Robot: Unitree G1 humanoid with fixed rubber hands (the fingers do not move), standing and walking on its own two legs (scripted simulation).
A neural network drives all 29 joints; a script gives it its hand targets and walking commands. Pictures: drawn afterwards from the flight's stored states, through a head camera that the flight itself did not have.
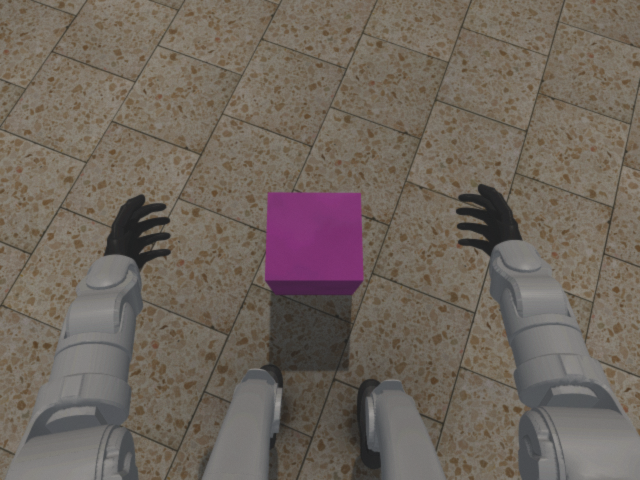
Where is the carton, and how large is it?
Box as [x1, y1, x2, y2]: [265, 192, 363, 294]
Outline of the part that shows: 268,192 265,280 274,293 352,294 363,280 360,193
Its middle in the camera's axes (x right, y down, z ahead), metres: -0.02 +0.01 +0.98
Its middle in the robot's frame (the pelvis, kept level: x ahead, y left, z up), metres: +0.51 +0.04 -0.56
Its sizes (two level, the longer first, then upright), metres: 0.210 0.200 0.250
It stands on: the floor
